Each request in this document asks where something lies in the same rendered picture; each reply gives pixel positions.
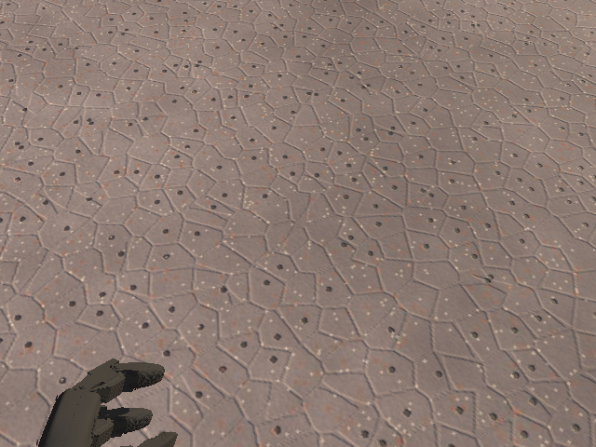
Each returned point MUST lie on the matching left robot hand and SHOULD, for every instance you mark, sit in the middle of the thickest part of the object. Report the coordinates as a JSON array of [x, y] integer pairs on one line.
[[79, 420]]

